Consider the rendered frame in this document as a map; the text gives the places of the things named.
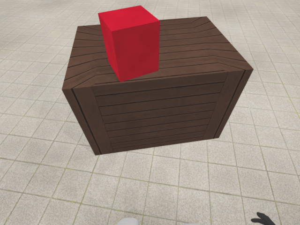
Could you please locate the robot right hand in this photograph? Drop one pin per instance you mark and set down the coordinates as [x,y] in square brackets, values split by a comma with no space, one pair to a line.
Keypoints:
[265,220]

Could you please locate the carton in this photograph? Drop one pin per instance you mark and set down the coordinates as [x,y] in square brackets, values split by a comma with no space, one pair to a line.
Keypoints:
[131,38]

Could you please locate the pedestal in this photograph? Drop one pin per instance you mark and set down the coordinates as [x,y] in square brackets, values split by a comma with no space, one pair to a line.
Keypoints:
[190,98]

